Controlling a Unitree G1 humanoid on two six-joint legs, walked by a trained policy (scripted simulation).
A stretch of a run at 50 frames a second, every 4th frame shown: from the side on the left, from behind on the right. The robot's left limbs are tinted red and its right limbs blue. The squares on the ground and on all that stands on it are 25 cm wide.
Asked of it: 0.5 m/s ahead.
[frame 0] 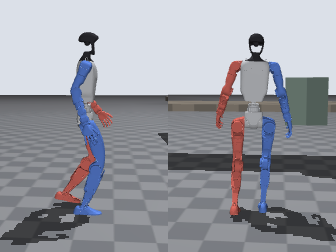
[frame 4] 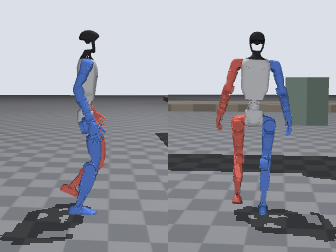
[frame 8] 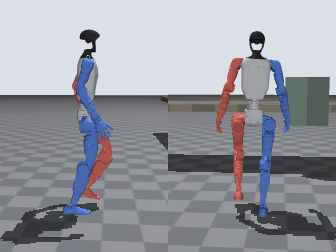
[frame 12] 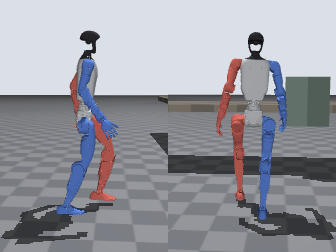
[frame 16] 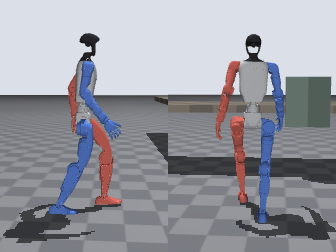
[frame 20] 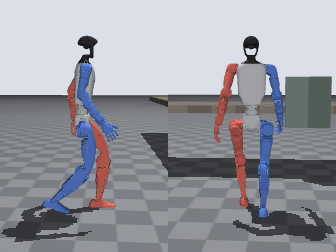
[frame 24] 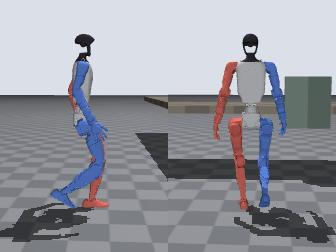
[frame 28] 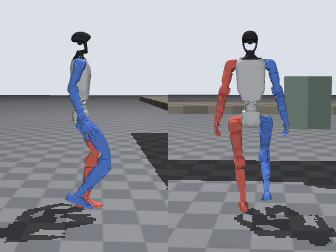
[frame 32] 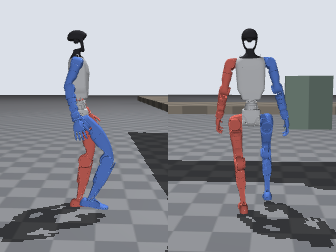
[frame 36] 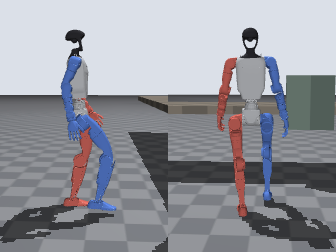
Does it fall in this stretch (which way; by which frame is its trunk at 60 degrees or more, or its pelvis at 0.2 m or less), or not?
no
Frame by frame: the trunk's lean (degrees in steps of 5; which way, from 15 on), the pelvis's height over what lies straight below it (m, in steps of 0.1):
0: 5, 0.8
4: 5, 0.8
8: 5, 0.8
12: 5, 0.8
16: 5, 0.8
20: 5, 0.7
24: 5, 0.8
28: 0, 0.8
32: 5, 0.8
36: 5, 0.8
